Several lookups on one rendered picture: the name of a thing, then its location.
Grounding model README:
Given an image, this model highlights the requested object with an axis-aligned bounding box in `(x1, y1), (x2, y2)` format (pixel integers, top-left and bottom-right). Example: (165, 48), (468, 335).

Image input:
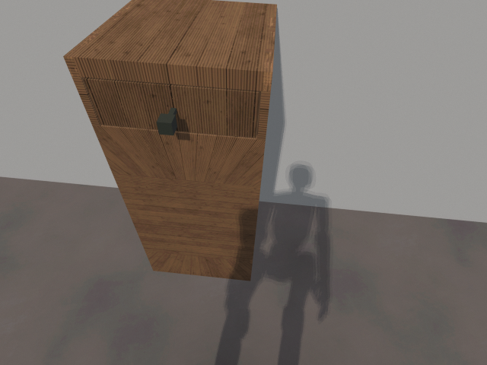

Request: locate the cabinet
(63, 0), (277, 281)

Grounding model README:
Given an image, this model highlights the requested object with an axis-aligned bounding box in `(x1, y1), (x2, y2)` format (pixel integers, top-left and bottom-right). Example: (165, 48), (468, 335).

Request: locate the handle
(156, 108), (177, 135)

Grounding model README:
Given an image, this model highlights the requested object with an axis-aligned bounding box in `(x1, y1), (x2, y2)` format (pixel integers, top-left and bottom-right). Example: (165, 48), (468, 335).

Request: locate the drawer
(84, 78), (261, 138)

